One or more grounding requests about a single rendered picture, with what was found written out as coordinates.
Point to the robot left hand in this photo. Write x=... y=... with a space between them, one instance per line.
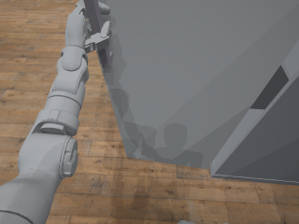
x=78 y=29

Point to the fridge door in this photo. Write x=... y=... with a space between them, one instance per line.
x=184 y=73

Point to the handle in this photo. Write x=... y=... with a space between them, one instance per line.
x=96 y=22

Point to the left robot forearm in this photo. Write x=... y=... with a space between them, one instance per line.
x=65 y=99

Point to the robot left upper arm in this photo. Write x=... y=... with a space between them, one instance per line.
x=46 y=159

